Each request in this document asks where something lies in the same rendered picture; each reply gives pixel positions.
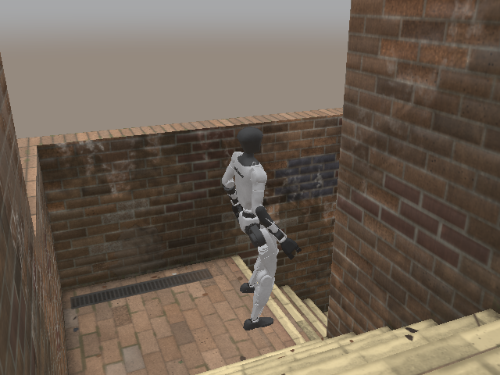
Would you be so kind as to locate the stairs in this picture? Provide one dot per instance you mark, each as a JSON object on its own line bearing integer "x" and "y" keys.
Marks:
{"x": 306, "y": 317}
{"x": 467, "y": 346}

